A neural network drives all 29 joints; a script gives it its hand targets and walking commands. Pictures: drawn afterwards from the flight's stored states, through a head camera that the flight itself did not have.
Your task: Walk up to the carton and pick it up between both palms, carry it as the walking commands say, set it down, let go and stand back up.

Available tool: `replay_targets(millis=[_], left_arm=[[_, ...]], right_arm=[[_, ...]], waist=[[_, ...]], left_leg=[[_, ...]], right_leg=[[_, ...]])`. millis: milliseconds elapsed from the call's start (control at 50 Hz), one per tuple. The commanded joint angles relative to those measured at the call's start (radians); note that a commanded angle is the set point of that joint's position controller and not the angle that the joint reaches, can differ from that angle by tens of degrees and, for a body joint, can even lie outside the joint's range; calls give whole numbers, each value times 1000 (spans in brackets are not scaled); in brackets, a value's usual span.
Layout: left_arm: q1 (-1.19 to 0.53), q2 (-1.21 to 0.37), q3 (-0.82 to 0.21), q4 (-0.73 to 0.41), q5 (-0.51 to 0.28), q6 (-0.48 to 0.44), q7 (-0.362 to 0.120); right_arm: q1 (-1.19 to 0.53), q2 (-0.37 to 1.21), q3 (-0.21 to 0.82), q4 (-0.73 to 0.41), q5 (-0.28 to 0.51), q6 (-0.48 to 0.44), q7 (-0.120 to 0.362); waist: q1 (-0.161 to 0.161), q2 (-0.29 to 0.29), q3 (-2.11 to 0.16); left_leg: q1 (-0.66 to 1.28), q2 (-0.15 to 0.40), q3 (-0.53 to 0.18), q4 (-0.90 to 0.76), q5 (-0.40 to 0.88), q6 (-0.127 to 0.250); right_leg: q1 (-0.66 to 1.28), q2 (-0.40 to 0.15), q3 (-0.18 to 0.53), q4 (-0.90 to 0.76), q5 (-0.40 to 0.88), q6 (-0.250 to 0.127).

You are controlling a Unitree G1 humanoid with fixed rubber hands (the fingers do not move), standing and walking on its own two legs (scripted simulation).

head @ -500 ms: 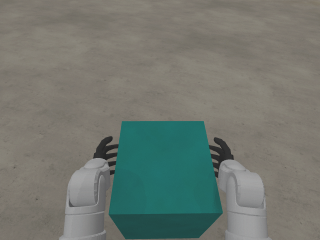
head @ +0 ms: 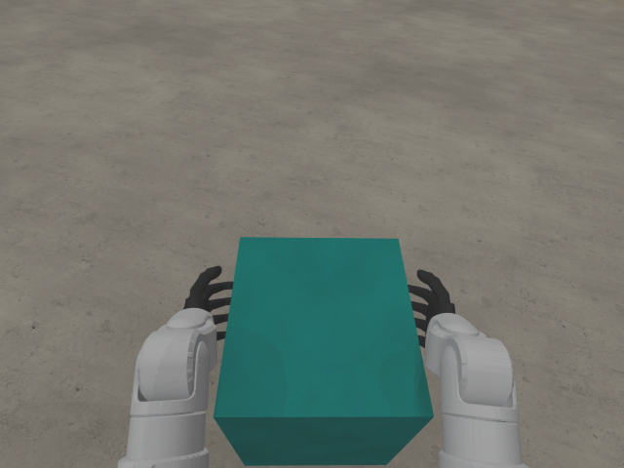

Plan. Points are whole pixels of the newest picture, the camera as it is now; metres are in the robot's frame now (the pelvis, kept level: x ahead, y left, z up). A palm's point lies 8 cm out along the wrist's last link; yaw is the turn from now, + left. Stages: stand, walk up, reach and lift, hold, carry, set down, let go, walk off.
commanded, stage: carry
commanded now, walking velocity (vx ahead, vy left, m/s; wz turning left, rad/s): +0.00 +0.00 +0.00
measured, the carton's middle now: (317, 357) +0.27 +0.00 +0.00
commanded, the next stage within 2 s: none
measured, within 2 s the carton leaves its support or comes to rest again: neither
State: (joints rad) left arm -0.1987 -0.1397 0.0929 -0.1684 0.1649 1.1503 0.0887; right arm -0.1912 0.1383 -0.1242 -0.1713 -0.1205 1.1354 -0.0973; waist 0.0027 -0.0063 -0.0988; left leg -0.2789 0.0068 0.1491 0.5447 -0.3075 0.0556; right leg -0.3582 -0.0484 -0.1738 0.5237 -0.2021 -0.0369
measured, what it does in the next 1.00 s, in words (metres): stands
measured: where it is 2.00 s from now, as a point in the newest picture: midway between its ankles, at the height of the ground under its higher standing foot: outside the picture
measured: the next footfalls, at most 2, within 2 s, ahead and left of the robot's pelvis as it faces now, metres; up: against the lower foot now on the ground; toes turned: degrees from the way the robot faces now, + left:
none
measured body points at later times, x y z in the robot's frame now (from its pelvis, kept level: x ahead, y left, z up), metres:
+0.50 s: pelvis +0.02 -0.01 +0.00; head +0.00 -0.01 +0.45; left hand +0.30 +0.13 +0.06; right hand +0.30 -0.16 +0.06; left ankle -0.01 +0.08 -0.73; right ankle +0.05 -0.10 -0.73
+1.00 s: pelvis +0.02 -0.02 +0.00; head +0.01 -0.02 +0.45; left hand +0.31 +0.12 +0.05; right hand +0.31 -0.17 +0.05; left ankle -0.01 +0.08 -0.73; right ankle +0.05 -0.10 -0.73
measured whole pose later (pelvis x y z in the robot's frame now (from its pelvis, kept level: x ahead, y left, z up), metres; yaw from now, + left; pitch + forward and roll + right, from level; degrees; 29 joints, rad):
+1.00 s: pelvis +0.02 -0.02 +0.00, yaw +0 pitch +2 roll +0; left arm -0.18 -0.14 0.10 -0.06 0.17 0.99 0.08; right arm -0.19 0.14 -0.12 -0.06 -0.14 0.98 -0.08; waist -0.01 0.01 -0.08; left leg -0.25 0.04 0.13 0.55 -0.33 0.01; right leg -0.33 -0.02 -0.19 0.53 -0.24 -0.06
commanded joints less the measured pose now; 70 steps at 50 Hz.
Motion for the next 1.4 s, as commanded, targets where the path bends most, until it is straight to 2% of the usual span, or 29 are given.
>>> replay_targets(millis=[0,40,120,280,320,360,400,420,540,560,600,640,660,720,780,820,920,940,980,1060,1080,1160,1220,1240,1260,1280,1300,1360,1380], left_arm=[[-499,-916,-673,-159,-414,-11,-246],[-435,-866,-513,86,-290,-85,-256],[-521,-915,-652,-177,-399,-88,-241],[-460,-899,-637,-123,-387,-45,-234],[-498,-941,-713,-226,-445,-38,-247],[-409,-890,-541,54,-320,-66,-246],[-476,-914,-676,-144,-408,-56,-248],[-424,-877,-526,61,-305,-74,-258],[-511,-883,-608,-132,-363,-121,-237],[-401,-847,-439,176,-251,-147,-236],[-505,-911,-687,-259,-428,-147,-232],[-461,-868,-573,-72,-327,-115,-223],[-433,-883,-657,-200,-381,-102,-220],[-337,-774,-448,184,-190,-184,-239],[-591,-950,-711,-290,-461,-132,-226],[-382,-803,-443,176,-205,-155,-231],[-536,-843,-626,-180,-365,-190,-222],[-505,-808,-491,20,-262,-205,-225],[-401,-826,-572,-79,-325,-214,-224],[-419,-808,-579,-79,-303,-215,-224],[-398,-753,-455,113,-208,-240,-223],[-451,-833,-589,-122,-331,-250,-213],[-328,-747,-406,180,-181,-310,-224],[-437,-786,-587,-121,-315,-291,-213],[-487,-798,-552,-16,-286,-260,-205],[-482,-776,-548,-102,-289,-260,-204],[-353,-723,-381,233,-148,-295,-217],[-503,-825,-619,-149,-348,-282,-214],[-460,-797,-531,10,-284,-257,-211]], right_arm=[[-515,882,692,-204,384,-2,246],[-453,854,533,56,258,-69,252],[-556,914,674,-182,377,-69,246],[-428,910,629,-71,343,-25,243],[-472,921,703,-220,383,-32,243],[-438,823,558,-13,274,-59,241],[-512,914,681,-176,368,-40,249],[-507,859,565,-6,287,-64,252],[-517,899,637,-99,333,-93,244],[-459,841,486,129,223,-134,237],[-504,912,716,-244,386,-122,237],[-508,872,608,-77,316,-98,235],[-444,878,687,-184,377,-80,237],[-383,782,458,160,168,-169,251],[-626,910,739,-303,426,-104,231],[-365,797,449,201,171,-130,237],[-492,875,631,-106,313,-166,228],[-468,840,498,93,224,-182,229],[-484,803,622,-171,299,-207,217],[-391,814,600,-22,270,-186,224],[-405,749,485,148,190,-209,231],[-523,847,647,-149,325,-224,224],[-400,752,464,139,163,-288,219],[-409,777,607,-76,269,-253,215],[-397,808,521,76,240,-228,215],[-411,793,544,25,250,-233,219],[-345,734,415,265,127,-272,226],[-494,794,630,-135,302,-258,215],[-423,796,546,54,242,-233,221]], waist=[[-4,-8,-206],[-2,-9,-268],[-4,35,-252],[-11,54,-332],[-8,9,-346],[-9,3,-292],[-6,-2,-224],[-4,22,-251],[-4,15,-297],[-6,-15,-288],[-12,-19,-300],[-11,57,-329],[-5,10,-355],[-7,26,-252],[-14,-46,-238],[-12,-14,-227],[-17,3,-283],[-15,21,-260],[-16,-35,-300],[-8,8,-274],[-8,41,-201],[-4,-20,-275],[-7,-43,-301],[-11,-9,-201],[-13,104,-242],[-11,31,-192],[-7,-38,-263],[-12,30,-176],[-10,46,-235]], left_leg=[[9,157,-172,-130,167,-3],[47,150,-154,-118,192,-5],[47,152,-153,-127,198,-15],[169,167,-122,-49,491,-27],[109,162,-146,-51,393,-17],[93,147,-125,-58,251,-12],[34,148,-145,-103,185,-21],[58,136,-127,-99,144,-17],[77,144,-142,-82,263,-15],[73,149,-135,-64,270,-14],[95,148,-125,-42,262,-20],[111,144,-123,-50,312,-26],[122,148,-126,-40,336,-25],[96,147,-108,-50,363,-34],[31,147,-123,-86,290,-36],[43,141,-126,-78,207,-23],[75,127,-98,-65,158,-40],[37,118,-85,-63,148,-38],[98,123,-96,-42,173,-25],[84,127,-113,-73,129,-27],[81,133,-107,-76,129,-23],[78,138,-112,-89,210,-27],[43,123,-79,-37,226,-31],[55,132,-84,-67,183,-40],[75,126,-84,-81,153,-29],[34,134,-104,-98,110,-29],[83,124,-100,-49,93,-19],[51,139,-110,-107,74,-24],[54,157,-140,-136,134,-6]], right_leg=[[129,-107,143,-59,52,-8],[157,-124,149,-61,87,-3],[150,-114,131,-51,69,-3],[134,-108,116,-1,242,-6],[195,-123,123,-18,220,-3],[170,-133,155,-37,223,-12],[157,-131,144,-52,125,-14],[164,-141,164,-69,139,-20],[192,-133,153,-32,196,-15],[194,-128,156,-29,248,-18],[198,-132,156,-42,316,-15],[225,-135,145,-10,334,-25],[220,-129,152,-6,343,-25],[160,-128,140,-10,330,-23],[199,-107,123,-7,236,-12],[167,-132,145,-44,207,-19],[206,-134,139,-68,269,-20],[213,-131,134,-68,279,-25],[227,-131,154,-65,357,-33],[200,-140,170,-80,209,-25],[125,-142,189,-97,192,-30],[209,-124,148,-65,238,-22],[261,-120,131,-50,385,-14],[187,-121,146,-58,324,-24],[184,-121,165,-47,255,-31],[159,-125,166,-67,175,-22],[169,-129,183,-90,176,-21],[118,-116,164,-106,49,-6],[156,-116,162,-81,77,-13]])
